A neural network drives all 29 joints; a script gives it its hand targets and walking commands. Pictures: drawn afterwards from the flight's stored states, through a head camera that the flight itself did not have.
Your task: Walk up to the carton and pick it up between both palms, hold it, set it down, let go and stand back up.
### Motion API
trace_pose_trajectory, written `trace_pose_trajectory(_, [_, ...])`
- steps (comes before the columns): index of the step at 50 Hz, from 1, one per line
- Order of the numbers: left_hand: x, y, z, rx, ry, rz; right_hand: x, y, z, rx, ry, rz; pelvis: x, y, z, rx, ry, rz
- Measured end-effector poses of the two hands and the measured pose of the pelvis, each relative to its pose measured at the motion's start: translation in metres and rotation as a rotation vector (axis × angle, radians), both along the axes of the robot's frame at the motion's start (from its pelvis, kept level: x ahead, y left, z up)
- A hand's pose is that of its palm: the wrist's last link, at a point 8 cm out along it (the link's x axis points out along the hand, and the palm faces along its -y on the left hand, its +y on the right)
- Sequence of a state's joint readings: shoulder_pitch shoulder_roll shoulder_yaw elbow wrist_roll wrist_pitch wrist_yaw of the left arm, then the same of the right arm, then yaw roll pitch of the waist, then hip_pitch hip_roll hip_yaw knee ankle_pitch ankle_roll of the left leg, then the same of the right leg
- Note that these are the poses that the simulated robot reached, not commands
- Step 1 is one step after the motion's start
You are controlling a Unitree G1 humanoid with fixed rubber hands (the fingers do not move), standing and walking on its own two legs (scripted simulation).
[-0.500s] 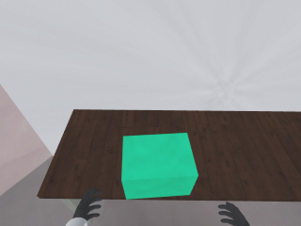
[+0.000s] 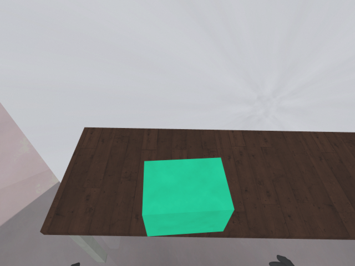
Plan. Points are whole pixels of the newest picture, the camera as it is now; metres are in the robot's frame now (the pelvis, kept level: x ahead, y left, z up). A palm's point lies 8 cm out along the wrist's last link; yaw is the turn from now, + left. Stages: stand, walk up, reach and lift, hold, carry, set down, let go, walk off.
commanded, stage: stand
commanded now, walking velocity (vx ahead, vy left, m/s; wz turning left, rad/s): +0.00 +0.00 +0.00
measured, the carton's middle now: (184, 196) +0.35 +0.01 -0.14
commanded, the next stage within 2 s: none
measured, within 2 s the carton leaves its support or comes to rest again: neither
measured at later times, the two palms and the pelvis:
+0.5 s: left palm out of the picture +0.08 +0.29 -0.11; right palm out of the picture +0.12 -0.25 -0.11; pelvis +0.00 +0.00 +0.00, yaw +0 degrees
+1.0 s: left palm out of the picture +0.07 +0.30 -0.11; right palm out of the picture +0.11 -0.25 -0.11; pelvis +0.00 +0.00 +0.00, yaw +0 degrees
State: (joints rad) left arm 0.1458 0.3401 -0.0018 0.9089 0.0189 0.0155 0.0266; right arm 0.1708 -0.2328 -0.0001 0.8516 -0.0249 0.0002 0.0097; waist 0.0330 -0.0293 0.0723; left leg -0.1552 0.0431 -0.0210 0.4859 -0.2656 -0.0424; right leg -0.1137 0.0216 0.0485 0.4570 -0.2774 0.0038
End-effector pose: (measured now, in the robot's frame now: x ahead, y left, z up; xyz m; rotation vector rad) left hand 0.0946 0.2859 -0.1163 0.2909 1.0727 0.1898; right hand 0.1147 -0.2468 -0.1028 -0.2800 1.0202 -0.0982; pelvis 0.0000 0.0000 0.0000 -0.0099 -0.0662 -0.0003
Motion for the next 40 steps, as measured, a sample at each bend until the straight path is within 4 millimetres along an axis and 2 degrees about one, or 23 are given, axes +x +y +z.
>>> trace_pose_trajectory(10, [-0.012,0.007,0.005,0.034,0.043,0.016,0.002,0.003,-0.008,0.028,0.004,0.003,0.0,0.0,0.0,0.0,0.0,0.0])
trace_pose_trajectory(40, [-0.023,0.009,0.002,0.037,0.081,0.028,0.001,-0.004,-0.008,0.012,0.008,0.004,0.0,0.0,0.0,0.0,0.0,0.0])
